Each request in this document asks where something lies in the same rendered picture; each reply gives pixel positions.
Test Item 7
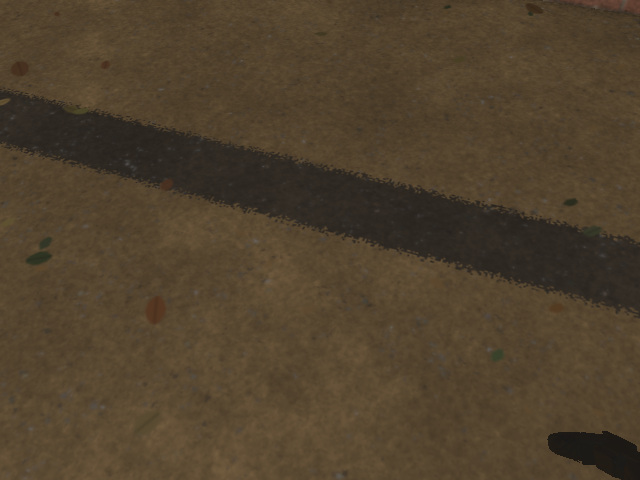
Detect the right robot hand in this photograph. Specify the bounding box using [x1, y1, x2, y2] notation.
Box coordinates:
[547, 431, 640, 480]

